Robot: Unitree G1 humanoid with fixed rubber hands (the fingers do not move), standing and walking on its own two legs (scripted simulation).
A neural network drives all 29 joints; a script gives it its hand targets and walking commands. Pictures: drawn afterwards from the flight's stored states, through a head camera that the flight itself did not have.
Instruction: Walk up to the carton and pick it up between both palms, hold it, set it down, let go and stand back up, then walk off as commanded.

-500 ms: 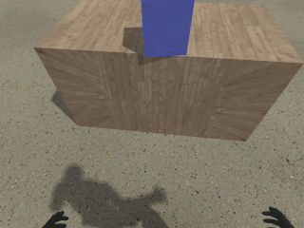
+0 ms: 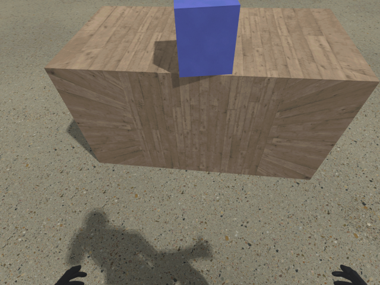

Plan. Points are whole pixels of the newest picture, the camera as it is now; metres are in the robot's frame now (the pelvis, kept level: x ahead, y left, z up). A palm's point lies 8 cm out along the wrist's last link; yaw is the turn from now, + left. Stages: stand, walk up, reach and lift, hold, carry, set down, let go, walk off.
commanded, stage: stand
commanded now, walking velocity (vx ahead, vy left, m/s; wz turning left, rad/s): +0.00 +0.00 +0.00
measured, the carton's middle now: (203, 32) +0.96 +0.01 +0.07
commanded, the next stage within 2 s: none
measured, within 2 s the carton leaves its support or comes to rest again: neither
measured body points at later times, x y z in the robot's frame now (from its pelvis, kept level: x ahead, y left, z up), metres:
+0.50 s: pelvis -0.01 +0.00 +0.00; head -0.01 +0.00 +0.45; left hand +0.10 +0.32 -0.09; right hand +0.11 -0.32 -0.10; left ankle -0.01 +0.13 -0.73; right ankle +0.04 -0.13 -0.73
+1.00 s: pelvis -0.01 +0.00 +0.01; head +0.00 +0.00 +0.46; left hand +0.10 +0.32 -0.10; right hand +0.11 -0.32 -0.10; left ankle -0.01 +0.13 -0.73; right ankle +0.04 -0.13 -0.73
